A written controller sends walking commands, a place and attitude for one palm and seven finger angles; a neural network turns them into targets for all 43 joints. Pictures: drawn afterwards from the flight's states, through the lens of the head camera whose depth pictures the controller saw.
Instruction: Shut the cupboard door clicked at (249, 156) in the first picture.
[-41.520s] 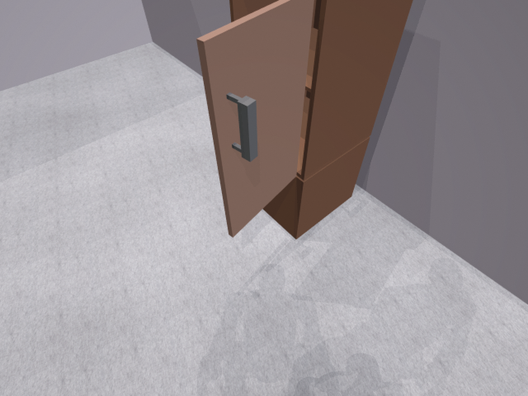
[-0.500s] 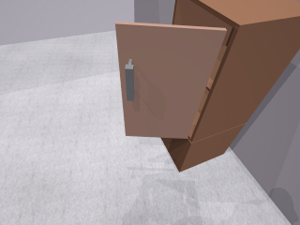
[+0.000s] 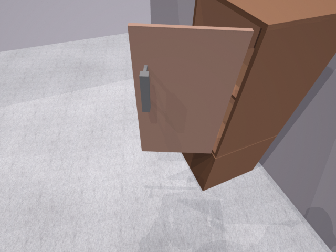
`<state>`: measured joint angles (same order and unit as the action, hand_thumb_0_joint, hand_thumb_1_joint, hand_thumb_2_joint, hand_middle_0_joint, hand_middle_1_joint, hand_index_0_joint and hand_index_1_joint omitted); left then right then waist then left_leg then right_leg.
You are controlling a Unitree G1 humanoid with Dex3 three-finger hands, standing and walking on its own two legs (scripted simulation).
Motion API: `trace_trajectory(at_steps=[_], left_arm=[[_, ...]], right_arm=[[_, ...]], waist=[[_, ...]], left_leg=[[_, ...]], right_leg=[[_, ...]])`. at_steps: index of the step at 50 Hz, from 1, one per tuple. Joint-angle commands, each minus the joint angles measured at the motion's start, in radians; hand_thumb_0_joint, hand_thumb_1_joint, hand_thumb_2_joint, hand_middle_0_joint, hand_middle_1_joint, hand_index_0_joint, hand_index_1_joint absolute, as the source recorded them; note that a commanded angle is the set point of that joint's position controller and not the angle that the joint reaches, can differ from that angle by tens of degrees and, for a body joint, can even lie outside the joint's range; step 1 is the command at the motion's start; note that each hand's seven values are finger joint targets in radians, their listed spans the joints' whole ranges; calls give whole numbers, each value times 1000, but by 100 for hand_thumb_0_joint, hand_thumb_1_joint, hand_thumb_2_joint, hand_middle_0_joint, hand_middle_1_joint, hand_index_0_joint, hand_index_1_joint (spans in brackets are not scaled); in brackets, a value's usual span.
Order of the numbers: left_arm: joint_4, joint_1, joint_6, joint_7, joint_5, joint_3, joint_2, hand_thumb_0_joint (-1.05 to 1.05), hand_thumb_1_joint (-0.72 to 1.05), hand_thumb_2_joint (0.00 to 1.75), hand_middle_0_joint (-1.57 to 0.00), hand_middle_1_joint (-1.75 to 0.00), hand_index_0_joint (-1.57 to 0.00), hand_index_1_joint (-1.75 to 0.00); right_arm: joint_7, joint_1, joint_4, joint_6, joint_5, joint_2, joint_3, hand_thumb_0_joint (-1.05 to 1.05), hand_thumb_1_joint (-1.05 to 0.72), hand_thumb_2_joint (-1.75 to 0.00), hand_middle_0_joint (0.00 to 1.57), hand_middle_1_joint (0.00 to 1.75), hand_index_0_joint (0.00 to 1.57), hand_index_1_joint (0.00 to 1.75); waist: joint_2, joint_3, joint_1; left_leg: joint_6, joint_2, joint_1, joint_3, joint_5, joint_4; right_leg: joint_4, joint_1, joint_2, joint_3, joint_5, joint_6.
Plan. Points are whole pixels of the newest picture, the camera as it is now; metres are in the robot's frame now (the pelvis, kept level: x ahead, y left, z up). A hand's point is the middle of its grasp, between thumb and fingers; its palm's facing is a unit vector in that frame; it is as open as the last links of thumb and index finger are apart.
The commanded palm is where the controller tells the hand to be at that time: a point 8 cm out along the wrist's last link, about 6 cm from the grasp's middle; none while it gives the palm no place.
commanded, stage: look again from close up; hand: left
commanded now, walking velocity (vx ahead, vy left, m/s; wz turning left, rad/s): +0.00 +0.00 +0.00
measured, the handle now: (146, 88) +0.58 +0.11 +0.05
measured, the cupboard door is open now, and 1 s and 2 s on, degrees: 66 66 66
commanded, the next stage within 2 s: shuffle to correct the standing spot in 0.02 s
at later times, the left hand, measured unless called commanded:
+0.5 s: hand out of the picture -0.02 +0.13 -0.18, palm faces +0.08 -0.98 -0.17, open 7.4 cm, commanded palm none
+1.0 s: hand (130, 250) +0.16 +0.11 -0.18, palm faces +0.05 -0.98 -0.17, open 7.3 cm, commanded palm none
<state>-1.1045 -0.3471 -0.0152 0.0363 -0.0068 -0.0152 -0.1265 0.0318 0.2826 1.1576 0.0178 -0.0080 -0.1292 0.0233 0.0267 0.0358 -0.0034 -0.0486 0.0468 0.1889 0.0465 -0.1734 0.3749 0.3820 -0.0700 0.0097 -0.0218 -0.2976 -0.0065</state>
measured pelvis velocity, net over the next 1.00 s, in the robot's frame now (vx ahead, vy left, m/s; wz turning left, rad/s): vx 0.13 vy -0.07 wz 0.01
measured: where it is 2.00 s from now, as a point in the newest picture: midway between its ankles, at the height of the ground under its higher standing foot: outside the picture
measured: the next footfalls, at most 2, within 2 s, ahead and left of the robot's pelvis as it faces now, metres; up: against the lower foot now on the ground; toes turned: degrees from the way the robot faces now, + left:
left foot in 0.70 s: +0.18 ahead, +0.06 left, +0.00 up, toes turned +8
right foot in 1.10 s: +0.24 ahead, -0.24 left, +0.00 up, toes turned -5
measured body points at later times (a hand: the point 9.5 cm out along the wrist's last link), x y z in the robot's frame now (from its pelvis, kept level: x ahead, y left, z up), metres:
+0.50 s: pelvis +0.04 -0.03 -0.01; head +0.05 -0.03 +0.44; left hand -0.03 +0.18 -0.17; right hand +0.01 -0.24 -0.17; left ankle +0.02 +0.08 -0.74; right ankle -0.06 -0.11 -0.74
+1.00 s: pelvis +0.13 -0.07 +0.00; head +0.17 -0.05 +0.45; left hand +0.16 +0.17 -0.16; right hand +0.15 -0.30 -0.15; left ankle +0.14 +0.05 -0.74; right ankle +0.17 -0.23 -0.70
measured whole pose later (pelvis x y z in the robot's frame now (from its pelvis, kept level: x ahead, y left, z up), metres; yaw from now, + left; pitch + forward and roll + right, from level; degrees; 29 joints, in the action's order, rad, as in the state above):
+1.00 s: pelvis +0.13 -0.07 +0.00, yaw +1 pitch +1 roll -1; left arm -0.99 -0.27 0.02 -0.01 -0.03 0.07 -0.18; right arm 0.03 0.27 1.05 0.02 -0.04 -0.14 -0.03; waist 0.03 0.04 0.00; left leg 0.00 -0.08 0.25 0.10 -0.23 0.46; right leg 0.81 -0.47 0.10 -0.04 -0.30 0.02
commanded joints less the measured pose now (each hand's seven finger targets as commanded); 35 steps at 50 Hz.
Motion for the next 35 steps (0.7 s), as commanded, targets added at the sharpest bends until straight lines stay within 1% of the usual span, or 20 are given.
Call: trace_trajectory(at_steps=[1,6,9,11,13,16,19,21,22,23,24,25,26,27,29,30,32,33,34,35], left_arm=[[13,-108,-8,9,-1,12,-77,0,90,90,-20,-30,-20,-30],[10,-117,-10,11,-2,12,-73,0,90,90,-20,-30,-20,-30],[1,-126,-3,4,-7,16,-66,0,90,90,-20,-30,-20,-30],[2,-128,4,-2,-11,20,-58,0,90,90,-20,-30,-20,-30],[8,-130,6,-10,-16,25,-56,0,90,90,-20,-30,-20,-30],[9,-148,5,-16,-21,30,-52,0,90,90,-20,-30,-20,-30],[5,-173,-3,-19,-19,35,-54,0,90,90,-20,-30,-20,-30],[-7,-216,-11,-16,-16,42,-64,0,90,90,-20,-30,-20,-30],[-18,-242,-15,-11,-14,49,-88,0,90,90,-20,-30,-20,-30],[-29,-273,-17,-4,-13,57,-108,0,90,90,-20,-30,-20,-30],[-34,-306,-19,1,-16,58,-110,0,90,90,-20,-30,-20,-30],[-40,-325,-24,6,-20,55,-94,0,90,90,-20,-30,-20,-30],[-43,-331,-26,11,-25,54,-87,0,90,90,-20,-30,-20,-30],[-41,-328,-28,13,-27,55,-91,0,90,90,-20,-30,-20,-30],[-32,-299,-31,13,-28,53,-98,0,90,90,-20,-30,-20,-30],[-22,-259,-31,11,-27,52,-104,0,90,90,-20,-30,-20,-30],[-2,-177,-28,-1,-17,51,-112,0,90,90,-20,-30,-20,-30],[4,-157,-24,-6,-10,51,-112,0,90,90,-20,-30,-20,-30],[17,-158,-22,-11,-7,52,-83,0,90,90,-20,-30,-20,-30],[51,-163,-23,-16,7,42,-36,0,90,90,-20,-30,-20,-30]], right_arm=[[8,59,-28,12,6,-92,-20,0,-90,-90,20,30,20,30],[9,66,-25,14,6,-88,-19,0,-90,-90,20,30,20,30],[9,83,-15,6,1,-93,-26,0,-90,-90,20,30,20,30],[8,85,-15,1,-4,-104,-35,0,-90,-90,20,30,20,30],[7,89,-21,-2,-6,-122,-46,0,-90,-90,20,30,20,30],[9,92,-34,2,-6,-131,-56,0,-90,-90,20,30,20,30],[10,87,-46,10,-4,-115,-58,0,-90,-90,20,30,20,30],[10,58,-61,18,-3,-88,-54,0,-90,-90,20,30,20,30],[8,37,-73,23,-3,-64,-47,0,-90,-90,20,30,20,30],[5,9,-88,27,-7,-45,-43,0,-90,-90,20,30,20,30],[3,-42,-111,26,-13,-46,-45,0,-90,-90,20,30,20,30],[3,-68,-123,27,-14,-53,-50,0,-90,-90,20,30,20,30],[1,-75,-122,29,-13,-49,-52,0,-90,-90,20,30,20,30],[0,-90,-127,29,-9,-45,-52,0,-90,-90,20,30,20,30],[-6,-106,-134,28,-5,-36,-52,0,-90,-90,20,30,20,30],[-6,-90,-134,27,-4,-29,-52,0,-90,-90,20,30,20,30],[4,42,-90,30,-6,-27,-52,0,-90,-90,20,30,20,30],[12,151,-55,32,-9,-54,-59,0,-90,-90,20,30,20,30],[24,263,-27,34,-19,-122,-80,0,-90,-90,20,30,20,30],[28,326,-30,39,-29,-217,-95,0,-90,-90,20,30,20,30]], waist=[[-17,43,-5],[-4,41,-4],[0,52,3],[-42,83,8],[-76,112,6],[-90,116,-3],[-58,93,-15],[28,72,-34],[123,58,-41],[201,57,-50],[222,92,-71],[169,103,-73],[109,99,-69],[73,93,-66],[57,97,-45],[62,89,-18],[101,39,60],[97,-4,105],[5,-58,143],[-230,-109,136]], left_leg=[[2,-132,-42,-137,108,-61],[0,-133,-43,-136,135,-52],[-5,-137,-31,-141,-68,-52],[-18,-160,0,-185,-257,-102],[-42,-201,44,-249,-386,-153],[-79,-235,70,-304,-416,-164],[-74,-214,105,-260,-307,-91],[-39,-143,163,-137,-158,65],[-16,-87,235,-39,-87,190],[3,-49,322,30,-149,299],[12,-52,419,53,-294,417],[11,-66,477,43,-344,520],[9,-74,510,38,-355,566],[8,-77,527,45,-369,565],[5,-73,469,70,-348,500],[1,-69,377,78,-314,428],[-4,-16,96,131,-108,245],[-15,-28,-82,106,27,164],[-79,-193,-262,-112,137,127],[-230,-505,-316,-511,315,-21]], right_leg=[[-80,-103,99,78,117,-31],[-79,-101,99,78,134,-31],[-53,-126,79,58,-19,-39],[-9,-173,62,39,-115,-44],[53,-198,39,9,-139,-43],[103,-212,32,0,-122,-46],[58,-157,47,28,-80,-57],[-27,-61,96,113,-51,-82],[-72,28,146,187,45,-105],[-93,99,216,259,236,-141],[-79,145,261,280,496,-172],[-48,181,276,274,715,-203],[-17,221,272,239,849,-219],[6,254,262,210,919,-223],[16,205,235,169,925,-218],[25,133,220,147,911,-212],[123,-10,139,57,894,-160],[259,-103,107,39,810,-129],[462,-276,46,20,506,-88],[795,-452,-44,-35,-176,-43]])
